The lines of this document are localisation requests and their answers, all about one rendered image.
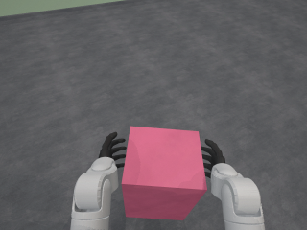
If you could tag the carton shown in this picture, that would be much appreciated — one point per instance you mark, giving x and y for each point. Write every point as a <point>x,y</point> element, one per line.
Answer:
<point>163,176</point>

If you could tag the left robot forearm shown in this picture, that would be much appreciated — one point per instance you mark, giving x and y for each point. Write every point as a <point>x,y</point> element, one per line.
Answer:
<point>92,196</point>

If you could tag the left robot hand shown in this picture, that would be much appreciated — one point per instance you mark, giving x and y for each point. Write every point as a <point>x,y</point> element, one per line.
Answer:
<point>107,149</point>

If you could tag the right robot forearm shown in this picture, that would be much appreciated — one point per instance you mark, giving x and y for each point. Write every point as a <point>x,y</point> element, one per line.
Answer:
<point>240,197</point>

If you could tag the right robot hand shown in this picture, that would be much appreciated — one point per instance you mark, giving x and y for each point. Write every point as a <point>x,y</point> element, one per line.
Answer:
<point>215,158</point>

